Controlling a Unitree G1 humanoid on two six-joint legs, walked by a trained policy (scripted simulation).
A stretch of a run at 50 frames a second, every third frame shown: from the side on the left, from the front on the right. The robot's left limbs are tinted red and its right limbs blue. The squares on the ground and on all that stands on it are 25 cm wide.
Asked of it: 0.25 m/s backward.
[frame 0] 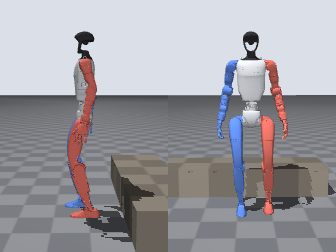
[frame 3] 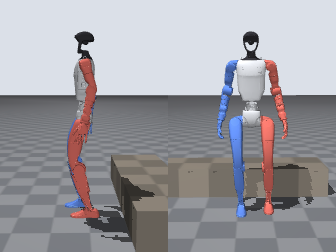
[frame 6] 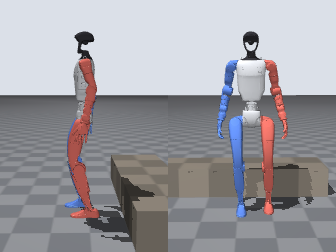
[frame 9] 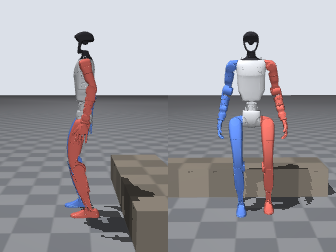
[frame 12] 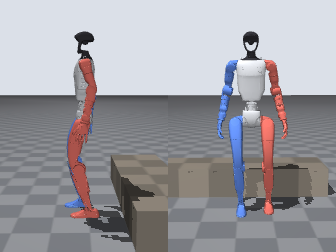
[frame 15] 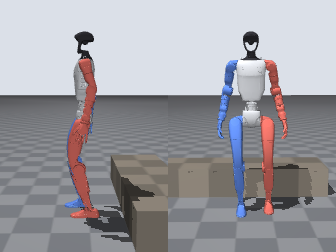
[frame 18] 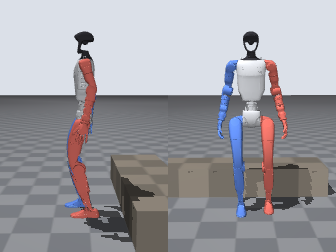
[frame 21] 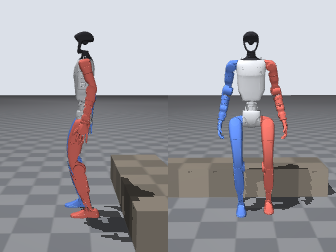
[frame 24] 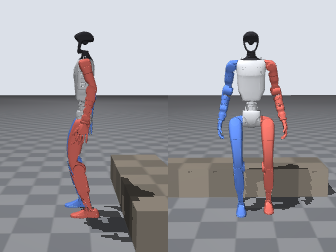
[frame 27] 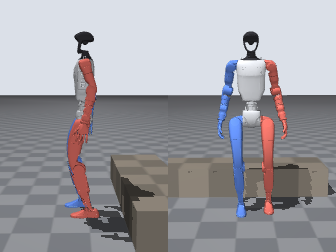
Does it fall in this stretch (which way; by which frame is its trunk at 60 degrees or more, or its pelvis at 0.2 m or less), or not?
no
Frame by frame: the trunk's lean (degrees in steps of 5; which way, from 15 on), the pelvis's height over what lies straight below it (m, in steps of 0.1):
0: 0, 0.8
3: 0, 0.8
6: 0, 0.8
9: 0, 0.8
12: 0, 0.8
15: 0, 0.8
18: 0, 0.8
21: 0, 0.8
24: 0, 0.8
27: 0, 0.8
